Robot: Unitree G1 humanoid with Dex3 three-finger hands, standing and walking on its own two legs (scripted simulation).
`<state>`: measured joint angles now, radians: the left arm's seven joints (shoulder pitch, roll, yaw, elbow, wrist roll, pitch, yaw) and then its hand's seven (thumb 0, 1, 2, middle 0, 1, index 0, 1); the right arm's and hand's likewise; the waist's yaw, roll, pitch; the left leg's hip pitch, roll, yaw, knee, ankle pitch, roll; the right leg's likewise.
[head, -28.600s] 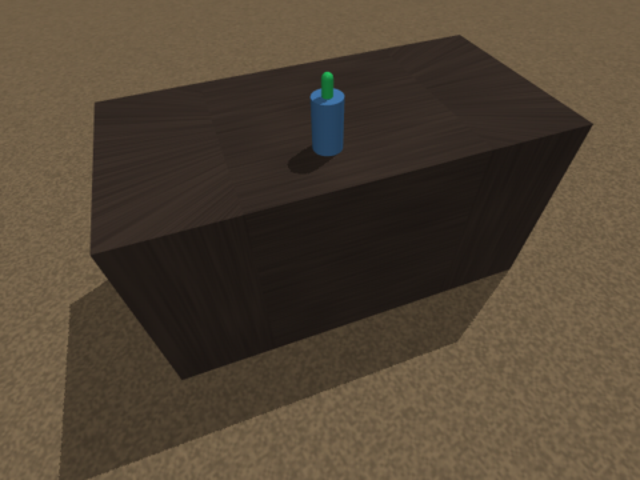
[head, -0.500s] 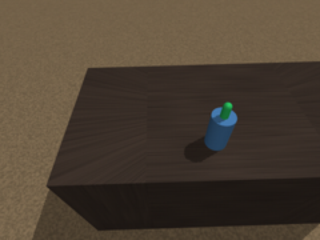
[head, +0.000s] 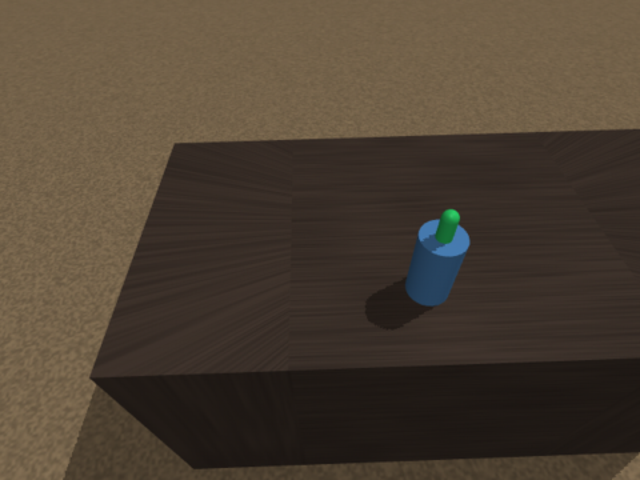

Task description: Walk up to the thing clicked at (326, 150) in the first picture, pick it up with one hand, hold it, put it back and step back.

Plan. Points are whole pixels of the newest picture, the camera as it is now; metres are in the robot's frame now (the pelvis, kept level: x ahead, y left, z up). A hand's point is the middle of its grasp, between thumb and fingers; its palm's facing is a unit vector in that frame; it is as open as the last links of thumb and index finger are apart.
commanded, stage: stand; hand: right
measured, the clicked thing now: (438, 254) +0.48 -0.17 -0.03
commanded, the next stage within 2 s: step back in 0.06 s
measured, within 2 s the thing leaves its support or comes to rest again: neither
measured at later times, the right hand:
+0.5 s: hand out of the picture +0.02 -0.32 -0.19, palm faces -0.04 +0.94 -0.34, open 7.4 cm
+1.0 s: hand out of the picture -0.10 -0.27 -0.15, palm faces -0.13 +0.90 -0.41, open 7.4 cm
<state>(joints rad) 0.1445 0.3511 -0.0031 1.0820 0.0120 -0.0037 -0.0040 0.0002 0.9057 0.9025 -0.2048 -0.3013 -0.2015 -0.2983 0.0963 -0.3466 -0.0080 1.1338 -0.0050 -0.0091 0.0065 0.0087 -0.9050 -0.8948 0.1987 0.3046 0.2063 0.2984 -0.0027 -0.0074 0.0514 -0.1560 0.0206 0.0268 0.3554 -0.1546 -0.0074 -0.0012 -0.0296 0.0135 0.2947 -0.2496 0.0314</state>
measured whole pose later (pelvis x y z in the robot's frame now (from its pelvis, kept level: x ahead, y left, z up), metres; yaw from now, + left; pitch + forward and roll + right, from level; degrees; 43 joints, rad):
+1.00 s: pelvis -0.23 -0.02 -0.01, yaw +4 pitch -2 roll -2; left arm 0.16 0.41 0.09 0.85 0.00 0.05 0.02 0.00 0.91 0.90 -0.21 -0.30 -0.20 -0.30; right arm 0.13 -0.36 -0.03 0.90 -0.03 0.06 0.01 0.01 -0.90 -0.89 0.20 0.30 0.21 0.30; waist 0.02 -0.02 0.15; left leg -0.28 0.02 0.00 0.59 -0.28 0.04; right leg -0.48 0.12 0.12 1.22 -0.49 0.01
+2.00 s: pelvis -0.55 -0.02 -0.02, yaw -2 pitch -2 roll +1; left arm 0.18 0.35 0.05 0.87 0.04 0.05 -0.01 0.00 0.90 0.90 -0.21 -0.30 -0.21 -0.30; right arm 0.13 -0.41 -0.05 0.87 0.00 0.06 -0.02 0.01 -0.90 -0.89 0.20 0.30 0.21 0.30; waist 0.03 0.02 0.15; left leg -0.50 -0.09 -0.12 1.08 -0.49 -0.01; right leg -0.29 0.00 0.05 0.64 -0.31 -0.02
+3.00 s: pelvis -0.64 -0.01 -0.01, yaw +0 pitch -2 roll -1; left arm 0.09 0.37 0.02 1.05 0.01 -0.02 -0.01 0.00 0.91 0.90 -0.20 -0.30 -0.20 -0.30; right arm 0.12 -0.32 -0.03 1.07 -0.02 -0.02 0.01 0.01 -0.90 -0.89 0.20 0.30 0.21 0.30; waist 0.01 0.00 0.05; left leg -0.19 0.00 -0.02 0.50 -0.27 0.01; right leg -0.13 -0.01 0.02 0.46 -0.28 0.02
